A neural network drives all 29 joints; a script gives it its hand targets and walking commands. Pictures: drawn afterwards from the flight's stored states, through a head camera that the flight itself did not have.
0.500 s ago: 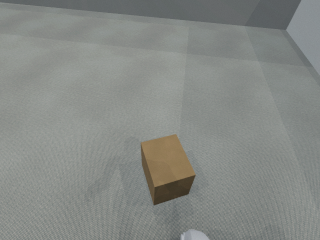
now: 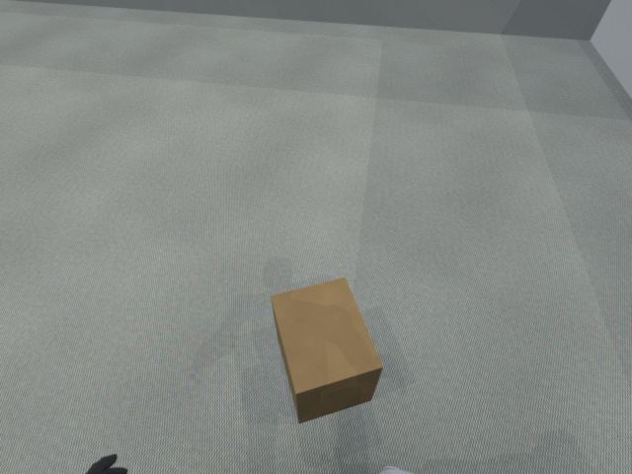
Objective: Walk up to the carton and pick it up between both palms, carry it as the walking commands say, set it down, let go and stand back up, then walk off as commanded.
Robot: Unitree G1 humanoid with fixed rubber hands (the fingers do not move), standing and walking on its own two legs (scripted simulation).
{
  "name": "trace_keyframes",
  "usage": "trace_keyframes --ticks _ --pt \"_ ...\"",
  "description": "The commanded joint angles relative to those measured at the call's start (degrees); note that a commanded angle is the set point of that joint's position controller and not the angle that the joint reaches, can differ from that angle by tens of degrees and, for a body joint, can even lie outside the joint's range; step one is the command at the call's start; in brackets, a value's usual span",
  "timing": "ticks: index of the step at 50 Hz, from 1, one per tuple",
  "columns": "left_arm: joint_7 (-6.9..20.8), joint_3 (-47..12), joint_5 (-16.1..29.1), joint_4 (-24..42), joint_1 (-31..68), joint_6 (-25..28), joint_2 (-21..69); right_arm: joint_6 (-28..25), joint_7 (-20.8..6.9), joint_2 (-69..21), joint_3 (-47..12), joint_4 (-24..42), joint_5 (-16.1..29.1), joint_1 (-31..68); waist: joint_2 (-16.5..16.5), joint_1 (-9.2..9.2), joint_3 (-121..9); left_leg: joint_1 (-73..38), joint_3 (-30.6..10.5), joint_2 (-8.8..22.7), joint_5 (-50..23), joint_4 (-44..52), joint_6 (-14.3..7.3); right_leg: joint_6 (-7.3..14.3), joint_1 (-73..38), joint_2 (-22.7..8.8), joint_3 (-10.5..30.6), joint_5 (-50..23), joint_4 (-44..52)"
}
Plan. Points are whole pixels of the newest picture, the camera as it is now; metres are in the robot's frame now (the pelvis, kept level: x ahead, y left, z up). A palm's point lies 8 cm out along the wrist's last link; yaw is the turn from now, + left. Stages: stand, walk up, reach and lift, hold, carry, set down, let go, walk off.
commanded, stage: walk up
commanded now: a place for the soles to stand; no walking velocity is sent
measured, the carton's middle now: (322, 349) +0.55 +0.00 -0.60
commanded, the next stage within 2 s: none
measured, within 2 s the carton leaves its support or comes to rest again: neither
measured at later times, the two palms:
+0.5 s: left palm out of the picture +0.10 +0.32 -0.07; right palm out of the picture +0.10 -0.28 -0.07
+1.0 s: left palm out of the picture +0.08 +0.32 -0.07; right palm out of the picture +0.10 -0.27 -0.08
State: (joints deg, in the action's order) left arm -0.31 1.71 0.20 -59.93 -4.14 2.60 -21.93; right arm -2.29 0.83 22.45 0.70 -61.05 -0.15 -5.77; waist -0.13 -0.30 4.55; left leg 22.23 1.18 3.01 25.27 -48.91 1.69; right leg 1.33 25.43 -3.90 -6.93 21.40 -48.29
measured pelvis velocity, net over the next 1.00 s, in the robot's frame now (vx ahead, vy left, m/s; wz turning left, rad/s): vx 0.01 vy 0.02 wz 0.02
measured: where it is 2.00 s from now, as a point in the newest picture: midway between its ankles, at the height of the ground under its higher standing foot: outside the picture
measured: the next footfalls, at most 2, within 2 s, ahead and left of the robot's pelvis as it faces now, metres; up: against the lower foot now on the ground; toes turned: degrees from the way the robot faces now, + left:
right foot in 1.28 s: +0.17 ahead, -0.24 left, +0.00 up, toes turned +16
left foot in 1.52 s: +0.14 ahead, -0.01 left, +0.00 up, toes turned +19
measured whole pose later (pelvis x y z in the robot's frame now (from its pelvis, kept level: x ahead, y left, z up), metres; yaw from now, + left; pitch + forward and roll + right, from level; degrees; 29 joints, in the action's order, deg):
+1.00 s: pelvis +0.01 +0.02 +0.05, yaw +1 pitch -1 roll +0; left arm 0.4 1.3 -0.4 -67.8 -3.8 1.5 -19.5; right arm -0.9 -0.6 19.1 0.7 -66.9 -0.7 -4.0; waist -0.6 0.9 2.5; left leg 8.5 1.4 0.5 11.8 -21.5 0.0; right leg -1.0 10.8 -4.3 -8.1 8.1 -20.5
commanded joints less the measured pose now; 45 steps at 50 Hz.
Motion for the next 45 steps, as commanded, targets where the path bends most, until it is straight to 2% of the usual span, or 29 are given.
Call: trace_keyframes --ticks 1,2,3,4,5,6,8,11,12,13,14,15,16,18,20,21,22,23,24,26,28,29,32,35,37,42,43,44,45 --pt "-1.4 2.3 0.6 0.7 2.5 1.5 -15.6 -0.9 0.4 13.8 2.8 1.3 0.4 2.0 0.7 0.39 -12.2 -6.4 -3.6 4.4 -24.8 9.2 -4.5 3.1 -8.9 -9.6 12.9 -22.3 13.8" --pt "-1.1 1.8 0.5 0.3 4.1 1.4 -15.0 -0.9 0.6 13.6 2.4 0.9 0.6 3.5 2.2 0.54 -12.4 -6.7 -4.9 4.7 -27.2 10.0 -5.0 2.2 -10.5 -8.4 10.2 -26.3 13.3" --pt "-1.1 1.8 0.7 0.0 4.0 1.2 -13.9 -0.6 0.4 12.9 2.1 0.6 0.5 2.5 1.3 0.67 -13.3 -6.7 -4.2 4.4 -26.2 11.2 -5.0 2.1 -11.7 -7.8 9.5 -25.2 13.5" --pt "-1.0 1.1 0.5 -0.3 5.8 1.3 -14.1 -0.5 0.4 13.0 2.2 -0.4 0.5 2.2 4.2 -0.34 -13.1 -7.2 -3.8 4.6 -24.1 11.8 -5.3 1.9 -11.3 -7.7 8.5 -22.0 14.7" --pt "-1.1 1.2 0.4 -0.8 6.1 1.1 -13.2 -0.4 0.4 13.1 1.9 -1.0 0.6 3.2 4.6 0.10 -11.2 -6.3 -3.4 4.3 -23.5 13.2 -4.7 1.7 -11.1 -8.4 9.1 -20.0 16.8" --pt "-1.0 1.2 0.2 -1.3 5.0 1.0 -13.1 -0.2 0.3 12.3 1.7 -1.0 0.4 4.8 1.9 0.79 -11.3 -6.8 -3.5 4.0 -24.4 14.2 -4.6 1.9 -13.0 -8.5 10.0 -21.3 18.2" --pt "-0.8 1.3 0.2 -2.4 6.3 0.8 -13.7 0.2 0.2 12.5 1.8 -1.7 0.3 5.8 4.4 1.01 -9.5 -7.9 -3.6 3.6 -20.6 16.7 -4.3 1.7 -11.3 -9.2 10.1 -19.5 20.8" --pt "-0.6 0.7 0.0 -3.5 10.8 0.3 -13.1 0.4 -0.3 12.1 2.0 -3.3 -0.4 7.1 1.7 -0.68 -4.8 -7.1 -4.3 4.3 -18.2 22.1 -4.1 1.0 -9.4 -8.3 9.0 -9.6 24.3" --pt "-0.5 0.7 -0.1 -3.5 9.5 0.2 -12.2 0.4 -0.4 11.9 2.0 -2.5 -0.4 7.8 0.3 0.12 -6.1 -7.0 -5.1 4.5 -15.3 23.7 -4.5 1.1 -10.2 -7.8 9.0 -6.0 26.7" --pt "-0.1 0.5 0.0 -4.0 9.6 0.3 -11.7 0.3 -0.4 13.0 1.9 -3.1 -0.1 6.3 2.9 -0.19 -8.0 -9.3 -4.9 4.3 -15.9 23.5 -4.0 0.4 -11.1 -7.9 9.6 -7.1 26.8" --pt "0.1 -0.3 -0.2 -3.9 9.1 0.5 -11.6 0.0 -0.5 12.6 1.8 -3.2 -0.1 6.7 3.1 0.42 -8.1 -9.6 -5.8 4.5 -18.3 23.4 -4.1 0.2 -12.6 -6.8 7.5 -10.8 26.3" --pt "0.2 0.1 0.0 -4.3 7.7 0.6 -11.5 -0.1 -0.5 11.8 1.6 -2.9 -0.3 7.3 -1.4 0.94 -10.1 -10.2 -4.5 4.9 -19.2 24.3 -3.9 0.2 -14.4 -7.1 7.7 -13.5 25.8" --pt "0.2 0.4 -0.2 -5.2 9.1 0.5 -11.6 0.1 -0.6 11.6 1.2 -3.5 0.2 7.9 0.9 0.68 -9.0 -8.6 -5.5 4.7 -19.6 25.8 -3.5 -0.3 -16.4 -7.1 6.9 -12.9 26.1" --pt "0.2 0.0 -0.2 -4.8 10.5 0.6 -11.9 0.2 -0.6 10.9 1.3 -4.4 0.0 7.2 1.1 0.14 -9.1 -10.6 -5.0 5.4 -21.8 27.5 -3.3 -0.1 -15.9 -7.0 6.6 -14.6 26.9" --pt "0.3 -0.4 0.1 -5.1 8.9 0.1 -11.0 0.0 -0.7 11.6 1.7 -3.0 -0.4 9.3 -3.2 1.03 -9.8 -10.5 -5.6 5.6 -19.8 29.6 -3.1 -0.4 -17.3 -5.9 6.2 -12.0 28.6" --pt "0.2 -0.1 0.0 -5.2 10.0 0.2 -11.4 0.0 -0.6 10.7 1.2 -4.1 -0.3 8.1 -1.8 1.06 -9.5 -9.9 -6.8 5.8 -19.5 31.2 -3.1 -0.5 -18.9 -6.2 5.7 -10.7 29.0" --pt "0.2 -0.1 -0.1 -5.4 9.4 0.0 -10.9 -0.1 -0.7 11.4 1.6 -3.9 -0.3 9.4 -3.1 1.20 -9.0 -9.3 -6.0 5.7 -21.3 31.0 -2.9 -0.5 -20.5 -6.5 6.1 -13.9 28.8" --pt "0.2 0.2 -0.3 -5.4 7.7 0.0 -11.7 -0.1 -0.7 11.4 1.8 -3.8 0.0 8.0 -0.4 1.99 -10.7 -10.8 -6.3 5.6 -21.1 30.9 -3.1 -0.9 -20.6 -6.0 5.7 -13.5 29.0" --pt "0.2 0.3 0.1 -5.6 8.9 -0.1 -11.3 0.0 -0.7 10.7 1.7 -3.5 -0.8 7.9 -0.8 0.89 -8.2 -9.6 -6.5 5.6 -19.0 33.2 -2.9 -0.8 -19.5 -6.1 5.0 -10.3 29.2" --pt "0.4 0.1 -0.2 -5.3 8.3 -0.3 -11.1 0.0 -0.6 11.1 1.9 -3.1 -0.7 8.6 -1.2 1.07 -6.8 -9.5 -7.0 5.7 -16.0 33.5 -3.1 -0.9 -18.4 -6.0 5.6 -10.1 30.7" --pt "0.5 0.4 -0.4 -5.8 7.3 -0.3 -10.3 0.0 -0.8 10.8 1.8 -3.6 -0.6 7.6 1.0 1.35 -6.1 -9.2 -6.7 5.3 -11.8 34.9 -2.7 -1.5 -18.6 -5.8 5.2 -9.5 31.2" --pt "0.5 0.7 -0.5 -5.8 7.9 -0.4 -10.1 0.3 -0.9 9.7 1.8 -3.8 -1.0 8.5 -3.2 1.12 -5.2 -7.2 -6.7 5.2 -11.2 35.1 -2.4 -1.2 -18.4 -5.9 5.8 -8.2 30.7" --pt "0.5 0.5 -0.1 -5.1 6.9 -0.4 -9.8 0.4 -0.8 10.7 2.0 -4.1 -0.8 5.9 -4.0 0.66 -5.4 -6.6 -7.1 5.1 -6.6 36.5 -2.3 -1.3 -18.9 -5.8 6.3 -8.1 31.3" --pt "0.5 1.6 -1.1 -5.1 4.6 -0.3 -11.0 0.5 -1.1 10.5 2.2 -3.0 -0.4 7.2 1.1 1.91 -6.2 -7.8 -6.9 4.5 -7.1 34.1 -2.4 -1.2 -18.9 -5.7 6.2 -4.2 32.7" --pt "0.5 1.0 -1.1 -4.4 5.2 -0.4 -10.1 0.4 -0.9 9.1 1.9 -2.8 -1.0 6.1 -0.1 0.39 -5.5 -8.9 -6.6 4.8 -9.9 34.6 -2.5 -1.1 -17.8 -5.9 5.6 -7.5 31.8" --pt "0.3 1.1 -0.5 -5.4 3.6 -0.2 -10.0 0.3 -1.1 9.7 1.9 -2.3 -0.8 6.8 -0.1 1.62 -5.9 -10.2 -6.2 4.8 -14.5 33.1 -1.8 -1.3 -18.5 -6.3 5.7 -11.2 33.0" --pt "0.1 1.2 -0.9 -5.3 4.5 -0.3 -10.8 0.4 -1.1 9.2 1.8 -2.2 -0.6 6.0 1.4 0.87 -6.6 -10.8 -6.4 4.8 -16.1 34.1 -2.1 -1.1 -19.0 -6.6 5.2 -11.0 31.9" --pt "0.1 1.4 -0.6 -4.8 4.9 -0.2 -10.3 0.5 -1.1 9.2 1.7 -3.0 -0.4 5.0 0.1 1.11 -8.0 -10.1 -6.1 4.8 -16.2 34.2 -2.6 -1.2 -20.3 -6.9 6.3 -11.8 31.9" --pt "0.2 1.8 -0.7 -4.6 3.8 0.0 -10.7 0.4 -1.0 10.0 2.1 -3.0 -0.7 5.6 2.0 1.50 -7.0 -10.9 -4.7 4.6 -16.4 32.9 -1.9 -1.2 -18.4 -7.0 6.5 -10.8 32.9"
